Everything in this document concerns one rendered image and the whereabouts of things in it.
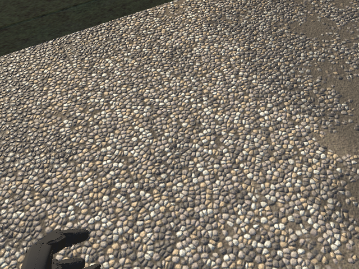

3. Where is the left robot hand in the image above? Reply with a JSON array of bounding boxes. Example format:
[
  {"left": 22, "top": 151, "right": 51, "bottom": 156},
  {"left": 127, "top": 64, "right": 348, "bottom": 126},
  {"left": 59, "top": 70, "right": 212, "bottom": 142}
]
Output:
[{"left": 21, "top": 229, "right": 101, "bottom": 269}]

